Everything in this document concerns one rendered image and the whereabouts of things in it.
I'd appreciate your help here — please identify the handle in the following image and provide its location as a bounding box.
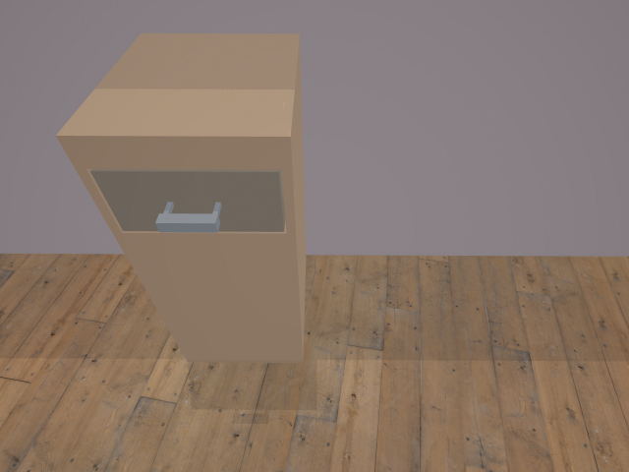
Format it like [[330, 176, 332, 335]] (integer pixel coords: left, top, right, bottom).
[[155, 202, 222, 233]]

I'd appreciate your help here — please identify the cabinet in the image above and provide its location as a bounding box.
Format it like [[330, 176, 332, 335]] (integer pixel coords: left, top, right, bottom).
[[56, 33, 306, 363]]

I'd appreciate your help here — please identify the drawer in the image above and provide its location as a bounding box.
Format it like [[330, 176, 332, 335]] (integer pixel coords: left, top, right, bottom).
[[90, 169, 285, 232]]

